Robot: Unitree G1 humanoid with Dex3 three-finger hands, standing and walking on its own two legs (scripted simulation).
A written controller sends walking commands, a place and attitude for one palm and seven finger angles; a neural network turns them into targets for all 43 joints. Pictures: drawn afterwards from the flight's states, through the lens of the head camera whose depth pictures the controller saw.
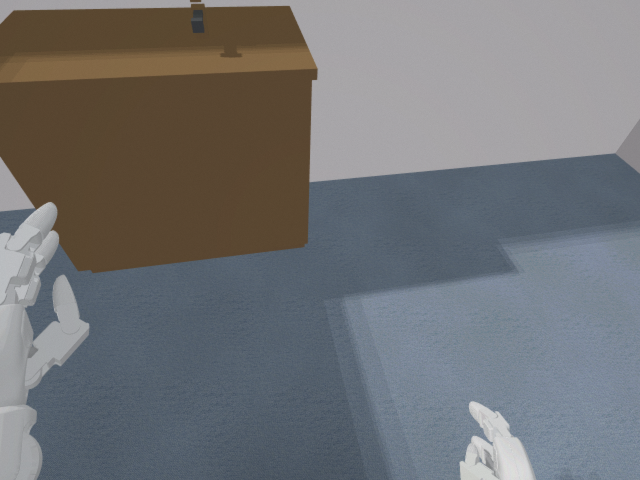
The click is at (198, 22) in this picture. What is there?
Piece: tap's lever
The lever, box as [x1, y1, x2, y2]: [191, 18, 203, 32]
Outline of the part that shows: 191,18 193,32 203,32 202,18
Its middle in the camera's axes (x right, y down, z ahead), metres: -0.32 -0.55 +0.99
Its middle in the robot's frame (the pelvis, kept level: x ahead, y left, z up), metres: +1.11 +0.39 +0.11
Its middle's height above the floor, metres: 0.88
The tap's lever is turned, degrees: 0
